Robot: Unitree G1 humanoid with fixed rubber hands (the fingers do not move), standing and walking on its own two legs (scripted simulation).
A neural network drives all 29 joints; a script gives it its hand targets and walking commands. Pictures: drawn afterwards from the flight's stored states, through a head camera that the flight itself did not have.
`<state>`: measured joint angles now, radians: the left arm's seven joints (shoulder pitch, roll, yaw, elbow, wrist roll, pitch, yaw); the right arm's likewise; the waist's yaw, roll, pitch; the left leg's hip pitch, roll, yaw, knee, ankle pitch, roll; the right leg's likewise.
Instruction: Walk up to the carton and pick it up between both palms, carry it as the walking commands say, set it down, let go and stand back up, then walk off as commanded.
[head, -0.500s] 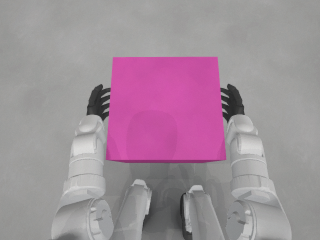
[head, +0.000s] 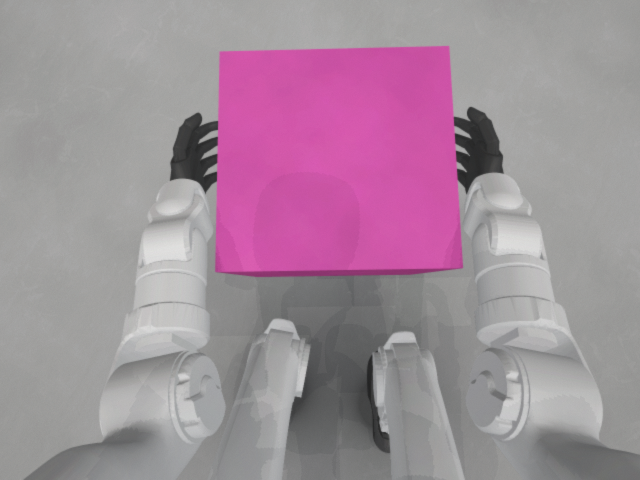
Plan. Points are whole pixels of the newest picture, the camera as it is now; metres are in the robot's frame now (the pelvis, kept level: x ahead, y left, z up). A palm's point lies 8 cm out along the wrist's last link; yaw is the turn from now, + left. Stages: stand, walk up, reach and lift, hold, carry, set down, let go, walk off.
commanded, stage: set down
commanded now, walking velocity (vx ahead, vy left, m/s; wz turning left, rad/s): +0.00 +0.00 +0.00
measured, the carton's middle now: (333, 185) +0.48 +0.03 -0.17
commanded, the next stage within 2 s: none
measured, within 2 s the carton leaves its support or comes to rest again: neither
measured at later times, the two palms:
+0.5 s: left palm (212, 187) +0.47 +0.21 -0.17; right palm (455, 183) +0.50 -0.14 -0.18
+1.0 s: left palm (227, 192) +0.49 +0.21 -0.27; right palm (435, 187) +0.52 -0.14 -0.27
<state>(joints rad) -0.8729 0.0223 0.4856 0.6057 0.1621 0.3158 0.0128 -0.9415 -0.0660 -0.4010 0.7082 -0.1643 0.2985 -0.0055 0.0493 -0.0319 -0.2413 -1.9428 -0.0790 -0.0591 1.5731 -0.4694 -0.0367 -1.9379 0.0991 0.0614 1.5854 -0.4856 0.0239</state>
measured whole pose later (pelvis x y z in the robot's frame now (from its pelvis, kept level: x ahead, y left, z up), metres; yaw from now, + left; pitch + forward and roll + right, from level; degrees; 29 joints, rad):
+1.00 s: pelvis -0.02 +0.00 -0.13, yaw +0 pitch +48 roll +0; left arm -1.20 0.17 0.44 0.74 0.06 0.27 0.05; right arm -1.28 -0.22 -0.31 0.85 -0.04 0.26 -0.06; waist 0.05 -0.02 0.04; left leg -2.33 -0.11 -0.05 1.99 -0.51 -0.06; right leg -2.32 0.12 0.05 2.01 -0.54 0.05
